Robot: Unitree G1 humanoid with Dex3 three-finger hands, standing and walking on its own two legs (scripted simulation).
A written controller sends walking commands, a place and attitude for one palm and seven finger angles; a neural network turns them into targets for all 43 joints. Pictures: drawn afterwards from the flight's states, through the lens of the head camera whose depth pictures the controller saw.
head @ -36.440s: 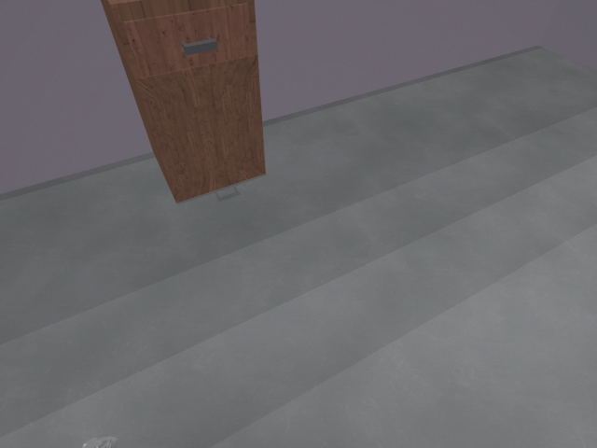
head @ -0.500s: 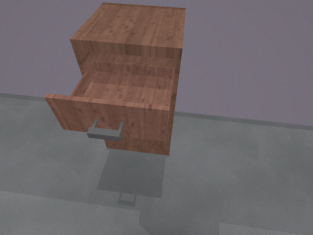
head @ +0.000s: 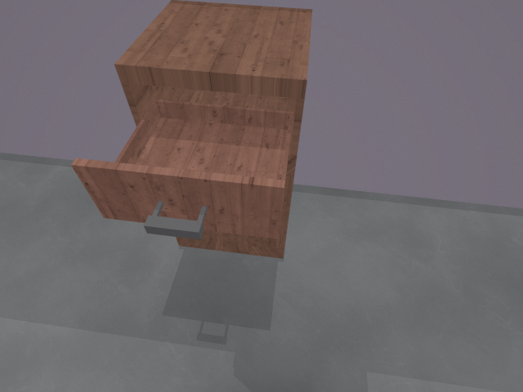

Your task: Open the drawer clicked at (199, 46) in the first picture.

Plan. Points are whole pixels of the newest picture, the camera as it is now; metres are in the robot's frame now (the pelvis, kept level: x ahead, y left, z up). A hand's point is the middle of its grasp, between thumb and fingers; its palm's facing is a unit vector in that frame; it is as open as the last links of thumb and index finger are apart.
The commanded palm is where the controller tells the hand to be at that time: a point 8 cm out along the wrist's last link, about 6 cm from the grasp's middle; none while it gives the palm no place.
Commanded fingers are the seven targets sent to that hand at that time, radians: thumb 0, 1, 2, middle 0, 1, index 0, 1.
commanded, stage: stand and wait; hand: left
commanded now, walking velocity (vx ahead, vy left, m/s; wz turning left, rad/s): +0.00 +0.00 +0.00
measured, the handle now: (178, 217) +0.45 +0.20 -0.06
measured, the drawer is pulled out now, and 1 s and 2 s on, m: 0.30 0.30 0.30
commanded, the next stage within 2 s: none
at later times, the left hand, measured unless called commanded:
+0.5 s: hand out of the picture +0.00 +0.16 -0.18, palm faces +0.07 -0.98 -0.17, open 7.4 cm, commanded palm none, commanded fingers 0.00 0.90 0.90 -0.20 -0.30 -0.20 -0.30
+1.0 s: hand out of the picture +0.00 +0.15 -0.18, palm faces +0.07 -0.98 -0.16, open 7.4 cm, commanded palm none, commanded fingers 0.00 0.90 0.90 -0.20 -0.30 -0.20 -0.30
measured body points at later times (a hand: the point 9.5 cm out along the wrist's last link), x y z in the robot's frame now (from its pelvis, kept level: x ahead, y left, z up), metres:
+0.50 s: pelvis +0.01 +0.00 +0.00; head +0.03 +0.00 +0.45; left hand +0.00 +0.21 -0.16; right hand -0.02 -0.20 -0.16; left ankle -0.01 +0.12 -0.74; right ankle +0.02 -0.10 -0.74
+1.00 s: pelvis +0.02 +0.00 +0.00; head +0.04 +0.00 +0.45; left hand +0.00 +0.21 -0.16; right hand -0.01 -0.20 -0.16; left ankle -0.01 +0.12 -0.74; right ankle +0.02 -0.10 -0.74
